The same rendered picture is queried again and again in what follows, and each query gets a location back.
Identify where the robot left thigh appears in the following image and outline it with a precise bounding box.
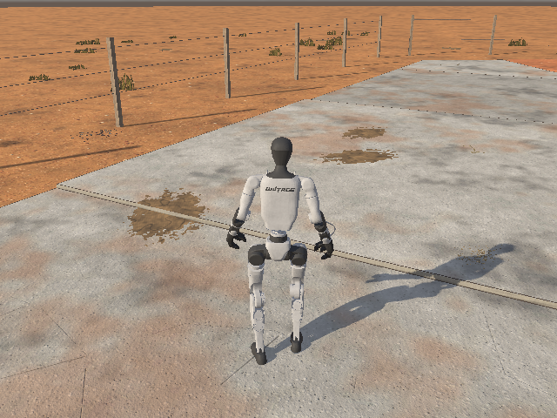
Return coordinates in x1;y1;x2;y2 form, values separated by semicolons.
247;244;266;308

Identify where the robot right forearm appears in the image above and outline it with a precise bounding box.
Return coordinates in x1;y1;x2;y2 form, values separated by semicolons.
314;211;332;244

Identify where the robot left forearm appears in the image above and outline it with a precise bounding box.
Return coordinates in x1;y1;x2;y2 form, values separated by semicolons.
228;208;245;236

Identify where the left robot hand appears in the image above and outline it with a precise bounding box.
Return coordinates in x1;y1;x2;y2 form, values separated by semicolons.
226;232;246;249

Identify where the robot left foot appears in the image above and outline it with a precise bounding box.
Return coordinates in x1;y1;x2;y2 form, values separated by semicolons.
251;342;267;365

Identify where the right robot hand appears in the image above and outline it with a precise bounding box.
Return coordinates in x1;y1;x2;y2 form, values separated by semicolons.
314;240;334;260

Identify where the robot left upper arm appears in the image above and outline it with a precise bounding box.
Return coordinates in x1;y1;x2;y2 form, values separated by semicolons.
236;174;263;221

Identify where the robot right upper arm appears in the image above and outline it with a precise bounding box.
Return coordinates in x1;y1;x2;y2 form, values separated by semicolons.
299;176;323;224

